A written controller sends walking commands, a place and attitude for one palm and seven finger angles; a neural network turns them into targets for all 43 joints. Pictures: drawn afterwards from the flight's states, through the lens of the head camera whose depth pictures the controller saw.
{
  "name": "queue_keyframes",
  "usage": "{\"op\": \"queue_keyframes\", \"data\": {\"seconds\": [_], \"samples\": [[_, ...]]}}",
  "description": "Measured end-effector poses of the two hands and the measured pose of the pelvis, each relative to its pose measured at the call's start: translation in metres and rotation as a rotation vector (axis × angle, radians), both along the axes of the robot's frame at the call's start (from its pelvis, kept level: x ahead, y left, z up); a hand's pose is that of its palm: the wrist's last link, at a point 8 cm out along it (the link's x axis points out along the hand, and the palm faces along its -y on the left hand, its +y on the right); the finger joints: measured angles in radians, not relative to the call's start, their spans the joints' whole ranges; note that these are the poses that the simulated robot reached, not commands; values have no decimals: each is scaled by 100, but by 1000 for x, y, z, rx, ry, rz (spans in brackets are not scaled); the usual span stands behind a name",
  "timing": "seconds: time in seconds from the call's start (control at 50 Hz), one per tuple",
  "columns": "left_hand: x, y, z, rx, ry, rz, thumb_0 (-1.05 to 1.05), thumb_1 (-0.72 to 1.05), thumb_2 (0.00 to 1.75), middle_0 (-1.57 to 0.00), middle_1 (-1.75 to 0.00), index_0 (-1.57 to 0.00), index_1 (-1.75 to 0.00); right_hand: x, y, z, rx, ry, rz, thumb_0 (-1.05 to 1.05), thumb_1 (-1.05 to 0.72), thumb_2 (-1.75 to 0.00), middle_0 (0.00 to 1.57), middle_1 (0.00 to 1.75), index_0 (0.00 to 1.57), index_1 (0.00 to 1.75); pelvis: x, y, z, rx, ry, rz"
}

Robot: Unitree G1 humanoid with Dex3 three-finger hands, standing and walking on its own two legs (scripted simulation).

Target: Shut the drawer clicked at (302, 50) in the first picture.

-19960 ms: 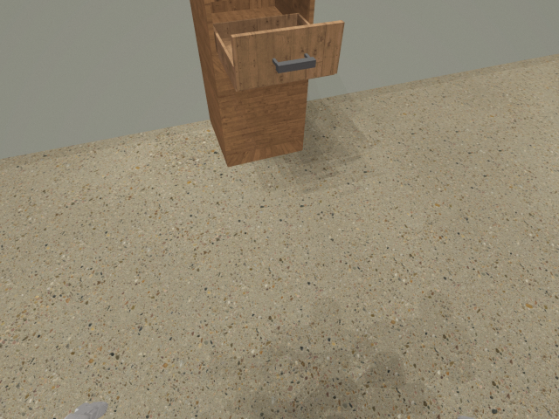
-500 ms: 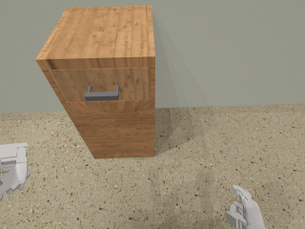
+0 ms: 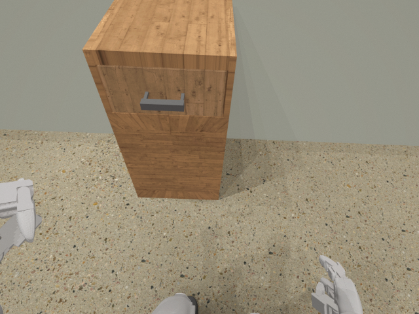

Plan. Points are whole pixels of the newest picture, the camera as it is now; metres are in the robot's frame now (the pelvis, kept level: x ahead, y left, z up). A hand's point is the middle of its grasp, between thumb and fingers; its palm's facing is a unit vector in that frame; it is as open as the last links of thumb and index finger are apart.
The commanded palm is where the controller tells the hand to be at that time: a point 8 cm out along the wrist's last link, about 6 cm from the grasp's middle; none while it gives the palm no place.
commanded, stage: step back with the hand held close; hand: left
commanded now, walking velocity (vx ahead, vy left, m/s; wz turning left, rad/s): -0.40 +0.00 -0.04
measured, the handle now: (163, 100) +0.71 +0.19 -0.05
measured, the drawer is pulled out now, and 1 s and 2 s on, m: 0.00 0.00 0.00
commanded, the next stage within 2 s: stop stepping back and stand still in 0.28 s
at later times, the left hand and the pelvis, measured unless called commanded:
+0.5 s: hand (25, 283) +0.13 +0.21 +0.18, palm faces +0.17 -0.85 -0.49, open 3.3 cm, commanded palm +0.06 +0.27 +0.19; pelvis -0.10 +0.00 +0.01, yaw -6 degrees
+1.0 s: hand out of the picture +0.05 +0.23 +0.19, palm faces +0.32 -0.82 -0.47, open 3.3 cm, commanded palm -0.01 +0.27 +0.19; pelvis -0.15 +0.00 +0.01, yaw -3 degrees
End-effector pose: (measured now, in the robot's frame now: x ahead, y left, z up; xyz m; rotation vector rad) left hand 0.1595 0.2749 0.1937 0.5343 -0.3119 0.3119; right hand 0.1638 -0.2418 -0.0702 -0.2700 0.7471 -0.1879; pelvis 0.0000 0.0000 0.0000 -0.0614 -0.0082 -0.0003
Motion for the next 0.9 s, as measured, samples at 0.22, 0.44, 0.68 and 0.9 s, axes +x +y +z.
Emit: {"op": "queue_keyframes", "data": {"seconds": [0.22,0.44,0.68,0.9], "samples": [[-37,-10,10,63,2,-63,2,89,90,-140,-160,-141,-160,-30,11,-2,59,-18,49,1,-90,-90,20,30,20,30,-39,-7,0,8,60,-35],[-40,-9,4,8,50,-153,2,88,90,-140,-160,-141,-160,-88,11,16,49,-34,-27,1,-90,-90,20,30,20,30,-83,5,12,31,30,-96],[-126,-11,14,20,55,-71,2,88,90,-140,-160,-141,-160,-187,-15,4,30,59,-128,1,-90,-90,20,30,20,30,-132,0,13,68,14,-101],[-137,-2,1,-13,22,-37,2,89,90,-140,-160,-141,-160,-215,-1,3,36,3,-124,2,-90,-90,20,30,20,30,-150,6,8,68,-11,-59]]}}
